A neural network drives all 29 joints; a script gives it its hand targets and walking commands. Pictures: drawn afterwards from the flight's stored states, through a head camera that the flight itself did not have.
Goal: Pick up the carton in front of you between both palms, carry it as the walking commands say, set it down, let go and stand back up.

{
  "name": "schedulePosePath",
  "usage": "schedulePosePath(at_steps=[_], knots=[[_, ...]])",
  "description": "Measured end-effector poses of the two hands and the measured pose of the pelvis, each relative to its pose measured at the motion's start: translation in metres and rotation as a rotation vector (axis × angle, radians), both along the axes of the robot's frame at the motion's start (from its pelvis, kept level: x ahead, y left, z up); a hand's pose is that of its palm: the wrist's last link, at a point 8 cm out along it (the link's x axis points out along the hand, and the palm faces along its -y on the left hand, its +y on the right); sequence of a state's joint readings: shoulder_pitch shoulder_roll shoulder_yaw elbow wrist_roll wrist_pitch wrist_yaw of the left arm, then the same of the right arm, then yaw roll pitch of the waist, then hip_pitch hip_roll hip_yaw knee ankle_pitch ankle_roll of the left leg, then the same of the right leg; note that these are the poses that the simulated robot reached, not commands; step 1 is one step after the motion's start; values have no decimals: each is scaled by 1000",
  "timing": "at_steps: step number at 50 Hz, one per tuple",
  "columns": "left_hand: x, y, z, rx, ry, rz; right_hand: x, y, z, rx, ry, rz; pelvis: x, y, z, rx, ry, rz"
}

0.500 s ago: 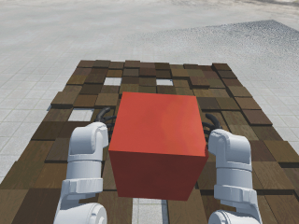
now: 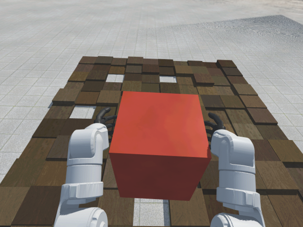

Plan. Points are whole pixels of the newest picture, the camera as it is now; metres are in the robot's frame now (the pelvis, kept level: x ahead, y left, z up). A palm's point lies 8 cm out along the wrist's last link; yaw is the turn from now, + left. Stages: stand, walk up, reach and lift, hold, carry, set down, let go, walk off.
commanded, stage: carry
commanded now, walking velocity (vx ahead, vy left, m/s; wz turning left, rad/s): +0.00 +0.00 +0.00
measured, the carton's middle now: (157, 148) +0.34 +0.00 +0.05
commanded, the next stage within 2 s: none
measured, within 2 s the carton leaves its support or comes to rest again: neither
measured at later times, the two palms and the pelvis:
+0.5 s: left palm (103, 132) +0.32 +0.14 +0.13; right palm (220, 139) +0.32 -0.16 +0.13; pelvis +0.00 -0.01 +0.00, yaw +0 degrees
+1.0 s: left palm (106, 129) +0.33 +0.13 +0.13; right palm (223, 136) +0.33 -0.17 +0.13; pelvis +0.01 -0.01 +0.00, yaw +0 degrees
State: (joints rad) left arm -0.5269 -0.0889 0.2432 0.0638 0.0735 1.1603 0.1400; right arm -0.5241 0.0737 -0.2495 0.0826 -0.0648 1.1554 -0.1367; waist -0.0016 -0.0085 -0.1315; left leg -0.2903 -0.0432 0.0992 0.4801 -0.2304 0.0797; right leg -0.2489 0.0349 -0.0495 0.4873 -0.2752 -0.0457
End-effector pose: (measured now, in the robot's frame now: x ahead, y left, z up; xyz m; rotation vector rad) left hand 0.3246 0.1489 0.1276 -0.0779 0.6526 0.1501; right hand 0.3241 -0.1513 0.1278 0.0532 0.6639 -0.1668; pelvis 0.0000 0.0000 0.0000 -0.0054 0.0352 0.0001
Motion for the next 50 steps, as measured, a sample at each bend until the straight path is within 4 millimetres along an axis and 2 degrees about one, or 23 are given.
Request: schedulePosePath(at_steps=[45, 50], knots=[[1, -14, -1, 3, 0, 2, 1, -14, -1, 1, 0, -1, -1, -13, 0, 5, -2, -1], [6, -16, 5, 4, -23, 0, 5, -16, 4, 0, -23, -2, 6, -14, -2, 5, 0, 0]])
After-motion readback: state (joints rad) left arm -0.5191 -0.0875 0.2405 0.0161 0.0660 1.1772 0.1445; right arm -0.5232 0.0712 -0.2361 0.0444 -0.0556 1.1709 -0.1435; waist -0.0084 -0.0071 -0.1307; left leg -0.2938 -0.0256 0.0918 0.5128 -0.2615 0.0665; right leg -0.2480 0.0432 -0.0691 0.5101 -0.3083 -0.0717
